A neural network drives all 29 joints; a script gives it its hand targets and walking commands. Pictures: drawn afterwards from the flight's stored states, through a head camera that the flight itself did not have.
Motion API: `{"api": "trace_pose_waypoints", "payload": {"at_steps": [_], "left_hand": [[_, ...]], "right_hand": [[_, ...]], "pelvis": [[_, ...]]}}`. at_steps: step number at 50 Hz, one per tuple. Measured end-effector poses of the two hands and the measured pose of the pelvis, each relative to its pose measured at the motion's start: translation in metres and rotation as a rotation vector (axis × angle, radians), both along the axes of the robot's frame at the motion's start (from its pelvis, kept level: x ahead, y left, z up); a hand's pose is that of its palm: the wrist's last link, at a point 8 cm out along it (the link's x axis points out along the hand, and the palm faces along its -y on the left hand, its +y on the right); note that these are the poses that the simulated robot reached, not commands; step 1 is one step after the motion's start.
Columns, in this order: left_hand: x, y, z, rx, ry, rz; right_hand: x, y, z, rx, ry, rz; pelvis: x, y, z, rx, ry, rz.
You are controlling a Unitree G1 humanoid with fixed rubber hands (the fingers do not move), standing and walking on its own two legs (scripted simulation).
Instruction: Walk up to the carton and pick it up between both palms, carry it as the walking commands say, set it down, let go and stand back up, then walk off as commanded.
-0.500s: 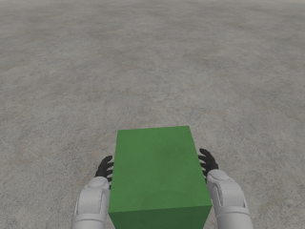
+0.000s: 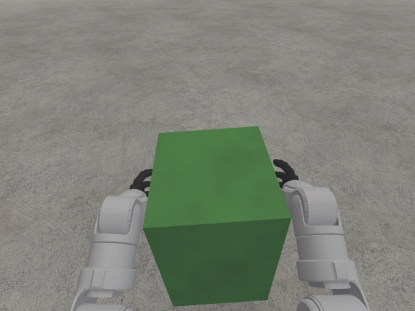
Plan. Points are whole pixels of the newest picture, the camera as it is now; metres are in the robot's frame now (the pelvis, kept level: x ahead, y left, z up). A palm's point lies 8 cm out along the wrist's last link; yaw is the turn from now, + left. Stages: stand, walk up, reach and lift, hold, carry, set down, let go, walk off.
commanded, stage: carry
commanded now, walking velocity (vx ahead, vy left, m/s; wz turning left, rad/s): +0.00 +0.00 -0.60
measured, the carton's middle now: (214, 218) +0.32 +0.00 +0.04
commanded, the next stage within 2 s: hold in 1.58 s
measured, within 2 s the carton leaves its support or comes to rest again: neither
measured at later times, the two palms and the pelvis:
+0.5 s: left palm (185, 212) +0.31 +0.06 +0.09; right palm (349, 228) +0.26 -0.23 +0.10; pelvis -0.04 -0.01 +0.01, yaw -8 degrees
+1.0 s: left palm (131, 266) +0.20 +0.14 +0.09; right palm (324, 276) +0.17 -0.15 +0.10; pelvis -0.06 +0.02 +0.01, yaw -8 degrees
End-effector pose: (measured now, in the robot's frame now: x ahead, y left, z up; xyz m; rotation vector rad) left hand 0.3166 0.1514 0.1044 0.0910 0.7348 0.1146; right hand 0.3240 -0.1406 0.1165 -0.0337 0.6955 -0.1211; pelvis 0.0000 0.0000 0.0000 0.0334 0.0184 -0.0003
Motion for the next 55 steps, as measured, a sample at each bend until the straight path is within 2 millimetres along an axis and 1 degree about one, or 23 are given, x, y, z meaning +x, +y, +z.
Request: {"api": "trace_pose_waypoints", "payload": {"at_steps": [2,4,7,11,13,15,17,20,23,27,29,32,35,38,41,43,46,55], "left_hand": [[0.006,-0.006,0.006,0.006,0.014,-0.031],[0.009,-0.014,0.010,0.000,0.036,-0.048],[0.013,-0.031,0.012,-0.004,0.074,-0.078],[0.016,-0.061,0.007,0.004,0.090,-0.114],[0.013,-0.075,0.000,0.006,0.111,-0.127],[0.004,-0.086,-0.009,0.002,0.136,-0.136],[-0.003,-0.094,-0.016,0.011,0.160,-0.150],[-0.006,-0.100,-0.018,0.008,0.153,-0.162],[-0.007,-0.099,-0.018,-0.028,0.123,-0.143],[-0.017,-0.083,-0.020,-0.078,0.079,-0.103],[-0.028,-0.073,-0.022,-0.111,0.074,-0.084],[-0.044,-0.055,-0.019,-0.119,0.049,-0.057],[-0.064,-0.039,-0.018,-0.129,0.037,-0.026],[-0.086,-0.026,-0.019,-0.126,0.045,-0.009],[-0.104,-0.018,-0.018,-0.109,0.050,-0.010],[-0.111,-0.014,-0.016,-0.096,0.053,-0.017],[-0.117,-0.012,-0.013,-0.086,0.056,-0.026],[-0.116,-0.020,-0.009,-0.082,0.055,-0.054]], "right_hand": [[-0.002,-0.006,0.006,-0.006,0.014,-0.021],[-0.007,-0.014,0.007,-0.005,0.037,-0.046],[-0.017,-0.031,0.005,0.009,0.074,-0.091],[-0.028,-0.059,-0.005,0.032,0.089,-0.141],[-0.035,-0.073,-0.011,0.043,0.109,-0.163],[-0.045,-0.083,-0.018,0.059,0.133,-0.191],[-0.053,-0.091,-0.024,0.078,0.155,-0.217],[-0.058,-0.098,-0.025,0.082,0.147,-0.232],[-0.062,-0.095,-0.022,0.077,0.113,-0.244],[-0.071,-0.080,-0.021,0.096,0.064,-0.266],[-0.079,-0.069,-0.022,0.101,0.056,-0.269],[-0.090,-0.052,-0.021,0.112,0.032,-0.256],[-0.104,-0.036,-0.020,0.104,0.022,-0.228],[-0.118,-0.025,-0.019,0.077,0.032,-0.182],[-0.131,-0.017,-0.016,0.069,0.041,-0.160],[-0.137,-0.014,-0.015,0.069,0.044,-0.153],[-0.143,-0.012,-0.013,0.070,0.047,-0.152],[-0.154,-0.019,-0.012,0.082,0.044,-0.188]], "pelvis": [[-0.006,0.001,0.000,-0.008,0.009,-0.040],[-0.009,-0.001,0.002,-0.012,0.020,-0.081],[-0.014,-0.007,0.003,-0.030,0.034,-0.117],[-0.023,-0.018,-0.002,-0.040,0.032,-0.132],[-0.027,-0.022,-0.001,-0.028,0.031,-0.120],[-0.027,-0.023,0.003,-0.012,0.038,-0.120],[-0.029,-0.023,0.006,-0.004,0.038,-0.128],[-0.036,-0.020,0.008,-0.001,0.043,-0.137],[-0.042,-0.016,0.008,0.000,0.054,-0.145],[-0.046,-0.008,0.006,-0.008,0.070,-0.147],[-0.047,-0.006,0.007,-0.003,0.064,-0.154],[-0.051,0.000,0.006,-0.015,0.051,-0.154],[-0.052,0.004,0.006,-0.025,0.039,-0.154],[-0.052,0.009,0.007,-0.028,0.021,-0.147],[-0.054,0.014,0.009,-0.030,0.004,-0.142],[-0.056,0.016,0.010,-0.029,-0.002,-0.142],[-0.059,0.018,0.012,-0.025,-0.006,-0.138],[-0.068,0.020,0.012,-0.015,0.001,-0.138]]}}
